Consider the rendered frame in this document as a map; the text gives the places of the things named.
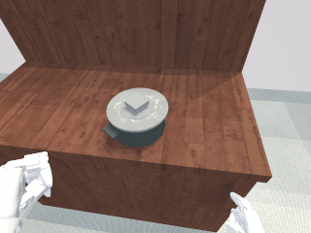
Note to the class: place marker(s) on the table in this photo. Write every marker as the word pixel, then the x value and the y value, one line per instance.
pixel 80 54

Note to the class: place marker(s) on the pot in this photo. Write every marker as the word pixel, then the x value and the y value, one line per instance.
pixel 135 139

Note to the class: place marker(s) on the robot left hand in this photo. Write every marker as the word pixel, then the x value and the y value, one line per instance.
pixel 13 179

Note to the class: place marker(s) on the lid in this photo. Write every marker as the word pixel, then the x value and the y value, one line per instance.
pixel 146 119

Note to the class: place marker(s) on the robot right hand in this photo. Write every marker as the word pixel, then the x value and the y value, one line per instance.
pixel 248 222

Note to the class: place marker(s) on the left robot forearm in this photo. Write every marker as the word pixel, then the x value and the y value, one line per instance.
pixel 10 224

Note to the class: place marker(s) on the knob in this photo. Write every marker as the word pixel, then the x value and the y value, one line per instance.
pixel 137 102

